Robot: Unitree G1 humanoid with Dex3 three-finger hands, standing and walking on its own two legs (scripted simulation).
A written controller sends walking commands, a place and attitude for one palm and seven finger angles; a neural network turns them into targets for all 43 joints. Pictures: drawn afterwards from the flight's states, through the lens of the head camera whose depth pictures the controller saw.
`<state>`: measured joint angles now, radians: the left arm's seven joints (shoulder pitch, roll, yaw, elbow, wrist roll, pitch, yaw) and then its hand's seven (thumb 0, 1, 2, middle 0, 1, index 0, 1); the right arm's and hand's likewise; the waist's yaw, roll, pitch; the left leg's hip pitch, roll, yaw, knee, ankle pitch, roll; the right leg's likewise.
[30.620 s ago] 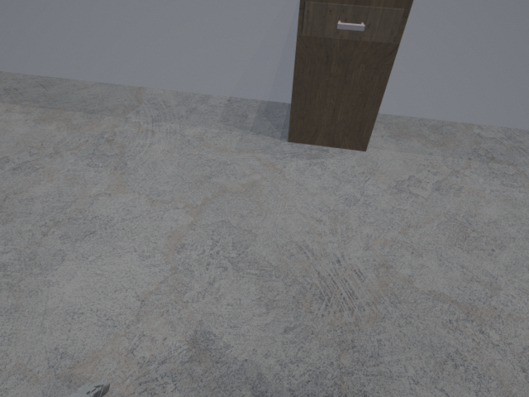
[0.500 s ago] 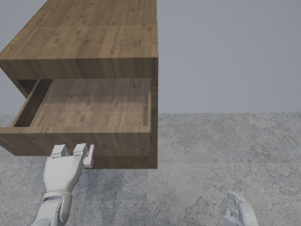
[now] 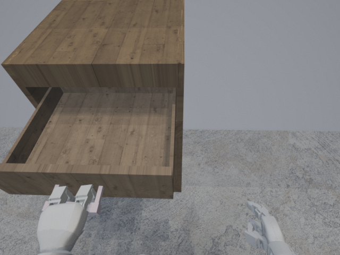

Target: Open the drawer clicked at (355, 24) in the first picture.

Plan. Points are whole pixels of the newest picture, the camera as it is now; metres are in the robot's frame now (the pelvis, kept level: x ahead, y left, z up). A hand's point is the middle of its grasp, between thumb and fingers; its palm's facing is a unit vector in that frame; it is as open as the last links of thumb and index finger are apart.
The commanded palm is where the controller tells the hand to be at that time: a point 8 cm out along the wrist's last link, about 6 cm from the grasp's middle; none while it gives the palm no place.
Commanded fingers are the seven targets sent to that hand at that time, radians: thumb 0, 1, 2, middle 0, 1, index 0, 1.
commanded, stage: pull the drawer open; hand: left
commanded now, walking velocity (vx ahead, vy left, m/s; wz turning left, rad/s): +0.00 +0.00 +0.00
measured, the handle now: (75, 198) +0.24 +0.24 +0.01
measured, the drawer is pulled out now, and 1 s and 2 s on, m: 0.27 0.30 0.30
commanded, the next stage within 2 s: open the thumb to release the handle in 0.70 s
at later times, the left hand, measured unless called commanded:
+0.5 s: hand (70, 245) +0.15 +0.23 -0.01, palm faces -0.03 -0.07 -1.00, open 5.8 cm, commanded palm +0.10 +0.24 +0.04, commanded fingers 0.00 0.90 0.90 -0.40 -1.35 -0.40 -1.35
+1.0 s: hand (68, 241) +0.15 +0.24 -0.01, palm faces +0.02 -0.06 -1.00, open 6.3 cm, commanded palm +0.12 +0.24 +0.04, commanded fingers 0.00 0.13 0.57 -0.34 -1.27 -0.34 -1.27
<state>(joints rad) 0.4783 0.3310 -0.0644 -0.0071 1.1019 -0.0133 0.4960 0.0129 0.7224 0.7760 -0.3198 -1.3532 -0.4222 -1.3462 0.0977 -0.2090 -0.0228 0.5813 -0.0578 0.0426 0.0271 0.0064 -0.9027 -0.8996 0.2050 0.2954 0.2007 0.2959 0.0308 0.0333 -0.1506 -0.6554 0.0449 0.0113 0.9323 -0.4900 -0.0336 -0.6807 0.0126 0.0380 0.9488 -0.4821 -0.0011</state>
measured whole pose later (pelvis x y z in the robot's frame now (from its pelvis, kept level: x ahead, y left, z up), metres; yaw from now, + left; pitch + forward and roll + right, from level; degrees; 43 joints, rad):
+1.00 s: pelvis -0.02 +0.00 -0.01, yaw +1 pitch +13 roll +1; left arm 0.54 0.34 -0.04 -0.06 1.08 -0.02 0.55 0.00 0.59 0.77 -0.34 -1.28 -0.40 -1.31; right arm 0.10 -0.22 -0.03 0.58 -0.07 0.06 0.01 0.01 -0.90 -0.90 0.20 0.30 0.20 0.30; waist 0.04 0.04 -0.16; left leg -0.74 0.04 0.00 1.01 -0.50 -0.04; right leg -0.76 0.01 0.03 1.03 -0.50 0.00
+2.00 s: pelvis -0.02 +0.00 +0.01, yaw +2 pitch +8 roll +0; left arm 0.44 0.36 -0.08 -0.07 1.05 0.02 0.44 0.00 -0.49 0.31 -0.32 -1.20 -0.39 -1.23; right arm 0.12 -0.22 -0.02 0.59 -0.05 0.05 -0.04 0.01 -0.90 -0.90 0.21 0.30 0.20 0.30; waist 0.05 0.05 -0.12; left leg -0.60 0.03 -0.02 0.89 -0.43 -0.03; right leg -0.61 0.00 0.01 0.89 -0.43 0.00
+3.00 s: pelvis +0.00 +0.01 +0.04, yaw +2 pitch +1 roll +0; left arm 0.56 0.48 0.02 -0.53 0.89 0.04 0.12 0.00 -0.49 0.30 -0.32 -1.20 -0.32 -1.20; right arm 0.12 -0.25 0.01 0.53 0.00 0.07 0.01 0.01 -0.90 -0.90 0.20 0.30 0.20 0.30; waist 0.10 0.10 -0.07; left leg -0.28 0.02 -0.01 0.59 -0.33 -0.02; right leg -0.27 -0.01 0.01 0.57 -0.32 0.02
